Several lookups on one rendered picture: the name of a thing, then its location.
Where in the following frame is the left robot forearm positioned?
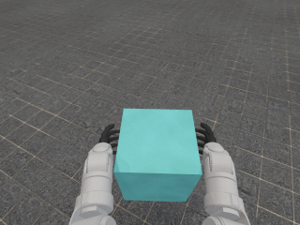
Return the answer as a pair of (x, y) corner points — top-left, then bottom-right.
(68, 142), (114, 225)

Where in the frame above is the left robot hand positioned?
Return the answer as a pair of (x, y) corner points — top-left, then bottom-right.
(98, 124), (120, 155)

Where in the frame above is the right robot hand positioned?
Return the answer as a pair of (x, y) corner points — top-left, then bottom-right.
(195, 123), (217, 155)

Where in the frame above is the left robot upper arm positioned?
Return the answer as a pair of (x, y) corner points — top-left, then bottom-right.
(71, 214), (117, 225)

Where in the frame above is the right robot upper arm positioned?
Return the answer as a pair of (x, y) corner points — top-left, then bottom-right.
(202, 215), (245, 225)

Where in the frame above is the right robot forearm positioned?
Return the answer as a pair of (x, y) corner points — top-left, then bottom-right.
(202, 142), (250, 225)

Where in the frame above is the carton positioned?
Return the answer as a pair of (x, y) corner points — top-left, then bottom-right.
(113, 108), (203, 203)

